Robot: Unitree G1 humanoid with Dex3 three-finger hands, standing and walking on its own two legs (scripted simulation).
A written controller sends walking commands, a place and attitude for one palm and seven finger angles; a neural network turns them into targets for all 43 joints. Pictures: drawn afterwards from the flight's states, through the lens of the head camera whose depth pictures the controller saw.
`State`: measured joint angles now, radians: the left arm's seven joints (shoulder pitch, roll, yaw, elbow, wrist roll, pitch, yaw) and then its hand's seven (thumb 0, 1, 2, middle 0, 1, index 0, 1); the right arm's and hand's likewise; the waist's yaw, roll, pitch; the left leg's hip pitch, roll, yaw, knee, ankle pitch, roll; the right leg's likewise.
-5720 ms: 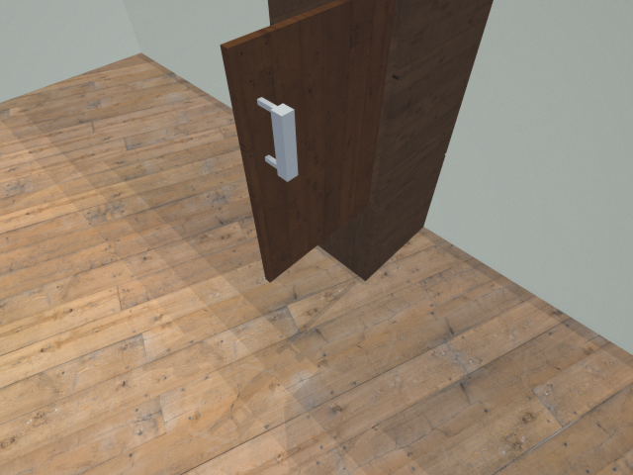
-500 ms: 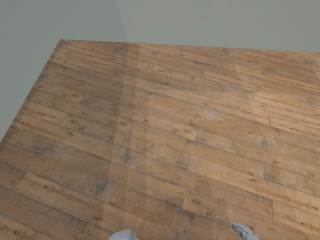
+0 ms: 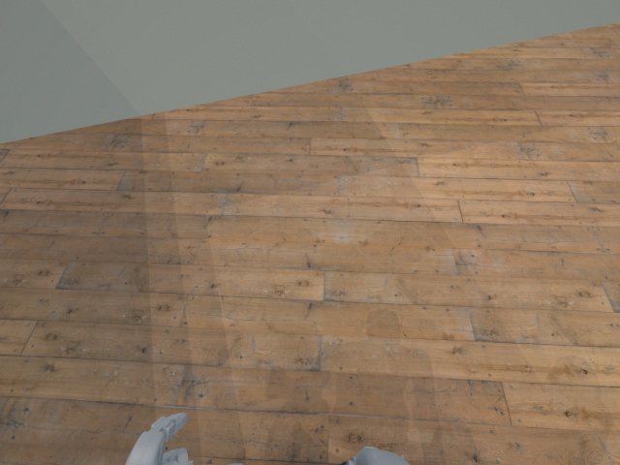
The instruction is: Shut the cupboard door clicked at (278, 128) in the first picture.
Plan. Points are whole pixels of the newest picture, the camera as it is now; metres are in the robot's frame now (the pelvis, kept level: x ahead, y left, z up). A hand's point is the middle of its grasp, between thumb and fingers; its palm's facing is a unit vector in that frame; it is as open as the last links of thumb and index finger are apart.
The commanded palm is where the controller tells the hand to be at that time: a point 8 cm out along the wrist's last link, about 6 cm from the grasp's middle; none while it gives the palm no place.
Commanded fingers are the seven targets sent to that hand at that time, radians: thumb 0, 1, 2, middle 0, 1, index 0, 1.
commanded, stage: walk to a spot facing it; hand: left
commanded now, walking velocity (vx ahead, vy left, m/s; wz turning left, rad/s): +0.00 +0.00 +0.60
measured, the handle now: out of the picture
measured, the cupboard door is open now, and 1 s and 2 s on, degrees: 90 90 90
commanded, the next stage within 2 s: none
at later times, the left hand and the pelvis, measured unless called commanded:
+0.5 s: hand out of the picture +0.12 +0.20 -0.19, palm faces +0.25 -0.95 -0.19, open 7.3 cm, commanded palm none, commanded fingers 0.00 0.90 0.90 -0.20 -0.30 -0.20 -0.30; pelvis +0.14 +0.01 -0.01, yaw +14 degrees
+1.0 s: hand (205, 432) +0.18 +0.16 -0.14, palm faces +0.48 -0.83 -0.27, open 7.4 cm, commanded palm none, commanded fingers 0.00 0.90 0.90 -0.20 -0.30 -0.20 -0.30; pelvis +0.20 -0.05 +0.01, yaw +32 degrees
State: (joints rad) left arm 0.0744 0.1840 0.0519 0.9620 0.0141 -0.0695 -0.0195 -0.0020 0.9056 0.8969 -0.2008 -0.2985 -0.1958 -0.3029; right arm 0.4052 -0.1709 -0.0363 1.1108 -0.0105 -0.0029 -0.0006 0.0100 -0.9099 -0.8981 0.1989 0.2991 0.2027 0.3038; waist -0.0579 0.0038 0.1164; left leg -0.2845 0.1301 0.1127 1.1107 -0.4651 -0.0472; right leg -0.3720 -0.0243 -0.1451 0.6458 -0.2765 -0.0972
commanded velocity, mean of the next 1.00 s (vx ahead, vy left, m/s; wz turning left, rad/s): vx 0.00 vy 0.00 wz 0.60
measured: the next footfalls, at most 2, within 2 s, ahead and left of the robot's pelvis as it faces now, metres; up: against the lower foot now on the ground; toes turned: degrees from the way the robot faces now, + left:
left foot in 0.44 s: +0.20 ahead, +0.11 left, +0.00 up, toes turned +21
right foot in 0.86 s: +0.26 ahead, -0.15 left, +0.00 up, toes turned +24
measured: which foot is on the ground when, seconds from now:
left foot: up 0.00-0.42, down 0.44-0.86, up 0.88-1.00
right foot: down 0.00-0.46, up 0.48-0.84, down 0.86-1.00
